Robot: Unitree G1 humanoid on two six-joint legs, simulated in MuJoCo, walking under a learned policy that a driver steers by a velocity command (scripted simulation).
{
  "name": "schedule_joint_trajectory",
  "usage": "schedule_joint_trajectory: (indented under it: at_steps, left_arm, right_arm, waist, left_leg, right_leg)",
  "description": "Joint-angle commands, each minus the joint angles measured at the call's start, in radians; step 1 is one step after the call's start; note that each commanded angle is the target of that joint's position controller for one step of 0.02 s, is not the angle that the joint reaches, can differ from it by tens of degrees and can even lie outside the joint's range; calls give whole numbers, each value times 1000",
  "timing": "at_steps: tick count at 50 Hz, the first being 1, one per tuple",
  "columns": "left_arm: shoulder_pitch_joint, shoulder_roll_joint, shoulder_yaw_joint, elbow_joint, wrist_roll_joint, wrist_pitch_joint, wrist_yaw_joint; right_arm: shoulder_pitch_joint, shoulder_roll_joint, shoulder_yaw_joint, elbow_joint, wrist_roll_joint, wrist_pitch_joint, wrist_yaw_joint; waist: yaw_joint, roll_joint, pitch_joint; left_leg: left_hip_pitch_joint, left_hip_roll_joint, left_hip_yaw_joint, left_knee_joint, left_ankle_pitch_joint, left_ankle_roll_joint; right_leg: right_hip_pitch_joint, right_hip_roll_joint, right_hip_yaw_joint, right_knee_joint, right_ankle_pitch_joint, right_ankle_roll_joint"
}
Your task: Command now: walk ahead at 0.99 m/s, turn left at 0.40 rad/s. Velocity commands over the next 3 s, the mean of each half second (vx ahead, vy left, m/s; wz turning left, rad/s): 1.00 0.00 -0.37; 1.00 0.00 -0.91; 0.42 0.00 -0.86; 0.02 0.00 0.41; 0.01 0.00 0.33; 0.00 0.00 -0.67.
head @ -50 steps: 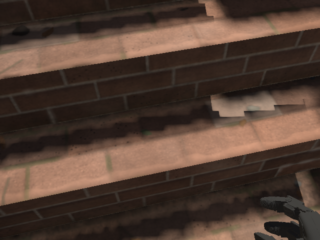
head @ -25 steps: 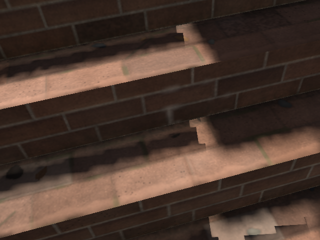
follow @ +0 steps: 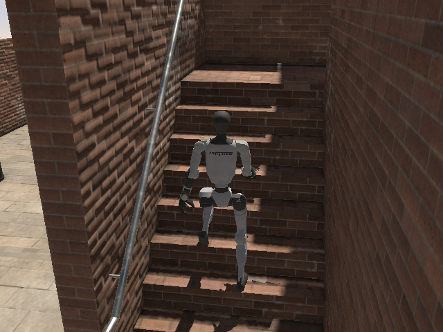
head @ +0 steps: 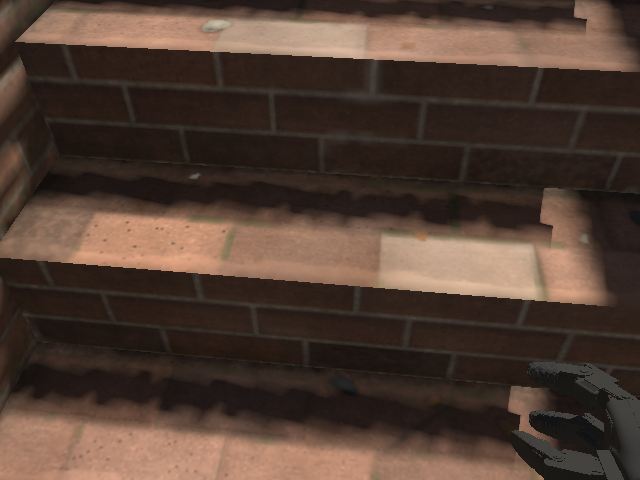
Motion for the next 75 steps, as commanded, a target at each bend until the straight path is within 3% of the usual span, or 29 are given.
schedule_joint_trajectory:
  at_steps: [1, 4, 5, 6, 7, 8, 9, 12, 16, 21, 23, 25, 27, 28, 29, 32, 40, 44, 45, 46, 48, 50, 54, 63, 65, 67, 68, 69, 75]
  left_arm:
    - [-59, -47, -40, 32, -16, -52, -32]
    - [-84, 184, -20, -74, -183, -81, 8]
    - [-179, 362, 26, -109, -175, -113, -7]
    - [-210, 365, 52, -148, -168, -111, -20]
    - [-38, 201, 31, -200, -148, -109, -44]
    - [-28, 74, 18, -193, -58, -97, -76]
    - [-30, -34, 5, -241, 9, -99, -57]
    - [-198, -165, -52, -418, 20, -35, -35]
    - [-280, -184, -88, -452, -45, 41, -13]
    - [-545, -122, -108, -588, -63, 119, 42]
    - [-338, -19, -92, -468, -31, 161, -12]
    - [187, 23, -69, -350, -34, 176, 7]
    - [111, 113, -27, -331, -24, 140, -17]
    - [-74, 139, -1, -310, -37, 133, -15]
    - [-237, 133, 6, -356, -37, 142, 8]
    - [-61, 73, -10, -199, 1, 74, 15]
    - [113, 96, 6, -56, -24, 28, 22]
    - [-33, 248, 82, -183, -48, 19, 38]
    - [-50, 201, 79, -237, -74, 12, 5]
    - [-112, 105, 51, -295, -21, 1, -17]
    - [-496, -87, -5, -418, 61, -29, -8]
    - [-258, -93, -32, -464, 35, 30, -44]
    - [-283, -54, -36, -470, -15, 125, -24]
    - [-228, 43, 22, -473, -63, 156, -9]
    - [-41, 100, 46, -406, -40, 112, -5]
    - [-89, 171, 61, -400, -12, 98, -10]
    - [90, 308, 80, -425, 57, 99, -1]
    - [157, 376, 115, -421, 51, 129, 43]
    - [-26, 87, -16, -334, -34, 92, 92]
  right_arm:
    - [-219, 120, 80, -200, -1, 36, -39]
    - [176, -43, 66, -56, -4, 40, -1]
    - [477, -82, 22, -3, -4, 56, -18]
    - [514, -138, -6, 12, -19, 60, -11]
    - [283, -220, -27, 7, -13, 29, -25]
    - [293, -231, -51, 46, -9, 31, -9]
    - [266, -203, -48, 67, -23, 20, 13]
    - [211, -115, -35, 271, -26, -15, -5]
    - [243, 38, 30, 377, -40, -68, -24]
    - [278, -48, 26, 432, 9, -83, -12]
    - [311, -167, 21, 367, 100, -103, -61]
    - [152, -404, -41, 302, 100, -149, -54]
    - [185, -303, -29, 242, 80, -114, -5]
    - [159, -142, -2, 164, -6, -96, 50]
    - [25, -76, 18, 27, -83, -94, 68]
    - [-12, 169, 127, -130, -124, -104, 28]
    - [-348, 127, 158, -288, -90, -36, -42]
    - [121, -2, 84, -161, 9, 4, -84]
    - [237, -124, 36, -103, -20, -26, -82]
    - [170, -151, 17, -42, 0, -30, -74]
    - [344, -32, 28, 162, 21, 4, -61]
    - [176, 0, 2, 177, -49, -28, -84]
    - [151, 25, 16, 256, -47, -81, -36]
    - [263, -305, -60, 171, -14, 7, -20]
    - [296, -288, -55, 141, 33, 33, 8]
    - [340, -98, -15, 109, 39, 38, -6]
    - [313, -58, 2, -8, 58, 6, -35]
    - [60, -138, -1, -63, 33, -16, -55]
    - [51, -75, 44, -88, -23, 49, -60]
  waist:
    - [-74, -86, 333]
    - [-177, -58, -115]
    - [-338, -203, -314]
    - [-354, -179, -427]
    - [-119, 127, -519]
    - [-99, 218, -521]
    - [-61, 58, -491]
    - [47, 5, 2]
    - [94, -38, 167]
    - [142, -66, 204]
    - [186, -120, -68]
    - [409, 104, -333]
    - [311, 67, -315]
    - [172, -216, -206]
    - [109, -256, -140]
    - [18, -31, 159]
    - [64, -28, 127]
    - [-156, -260, -329]
    - [-163, 12, -535]
    - [-80, 435, -702]
    - [-189, 145, -242]
    - [75, -42, -102]
    - [118, -94, 212]
    - [140, -10, -85]
    - [212, 42, -156]
    - [99, -153, 124]
    - [157, -240, -133]
    - [323, -131, -400]
    - [44, -29, -123]
  left_leg:
    - [-96, 26, 85, -196, -237, -1]
    - [1013, -61, 372, -848, -2, -68]
    - [1162, -50, 363, -836, -5, -105]
    - [1113, -77, 232, -1132, -121, -91]
    - [1330, 147, -234, -1412, -281, 34]
    - [1227, 288, -435, -1560, -245, 66]
    - [1211, 296, -461, -1658, -152, 75]
    - [927, 301, -239, -1737, -164, -26]
    - [767, 355, 52, -1956, 174, -58]
    - [692, 300, 390, -2324, 495, -116]
    - [742, 245, 461, -2196, 1449, -40]
    - [1018, 427, 393, -1744, 2425, 23]
    - [1092, 400, 295, -1253, 1913, 60]
    - [742, 205, 244, -895, 610, -31]
    - [367, 6, 34, -355, 285, -97]
    - [-36, 89, -29, 158, 197, -84]
    - [40, 144, 150, -302, -168, -80]
    - [976, 54, 49, -983, -359, -65]
    - [1340, 249, -309, -1304, -631, 32]
    - [1363, 409, -630, -1435, -557, 87]
    - [1164, 209, -76, -1358, 95, 20]
    - [1015, 451, -444, -1700, -359, 8]
    - [813, 438, -96, -1805, -27, -67]
    - [1181, 304, 404, -1673, 1062, -120]
    - [1092, 328, 381, -1301, 826, -189]
    - [561, 182, 319, -693, -202, -189]
    - [252, 85, 273, -141, -443, -265]
    - [93, 33, 173, 50, -283, -291]
    - [153, 119, 35, 52, -133, -193]
  right_leg:
    - [-283, -160, -44, -559, 631, -145]
    - [-427, -113, -36, -495, 1747, -289]
    - [-248, -199, 12, -245, 2260, -301]
    - [-49, -171, 83, 85, 2200, -262]
    - [-327, -6, 260, 582, 1578, -183]
    - [-360, 182, 309, 1078, 594, -137]
    - [-573, 254, 537, 1506, 500, -127]
    - [-1011, 143, 369, 1716, 452, -198]
    - [-1133, 158, 349, 1826, 263, -176]
    - [-940, 91, 136, 1319, 117, -222]
    - [-379, 198, -107, 964, 79, -210]
    - [-184, 185, -35, 941, -69, -215]
    - [-127, 313, 137, 397, -218, -218]
    - [-110, 217, 559, 169, -190, -340]
    - [-170, 84, 1232, -192, -550, -457]
    - [-267, 49, 1027, -210, -144, -289]
    - [-312, 74, 652, -401, 561, -277]
    - [-252, -14, 627, 33, 2185, -258]
    - [-486, 188, 521, 432, 1979, -126]
    - [-546, 273, 488, 900, 622, -121]
    - [-847, 190, 344, 1362, 381, -139]
    - [-982, 83, 431, 1508, 342, -187]
    - [-1095, 65, 409, 1449, 103, -128]
    - [-267, 173, -17, 356, 108, -149]
    - [105, 166, 3, -162, 564, -148]
    - [189, 88, 201, -146, 1016, -140]
    - [609, -227, 525, 176, 2363, -284]
    - [799, -270, 696, -17, 2227, -446]
    - [152, -179, 543, -199, 995, -338]
Next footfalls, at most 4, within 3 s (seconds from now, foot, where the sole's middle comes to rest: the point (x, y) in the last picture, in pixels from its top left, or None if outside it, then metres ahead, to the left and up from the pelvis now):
0.10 left None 0.25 0.12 -0.55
0.54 right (393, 452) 0.43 -0.08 -0.35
0.86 left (323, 220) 0.70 0.01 -0.14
1.34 right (624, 233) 0.66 -0.43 -0.14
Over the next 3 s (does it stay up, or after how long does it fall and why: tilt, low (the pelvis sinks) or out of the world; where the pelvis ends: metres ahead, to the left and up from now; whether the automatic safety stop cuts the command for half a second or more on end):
stays up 0.61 -0.20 0.63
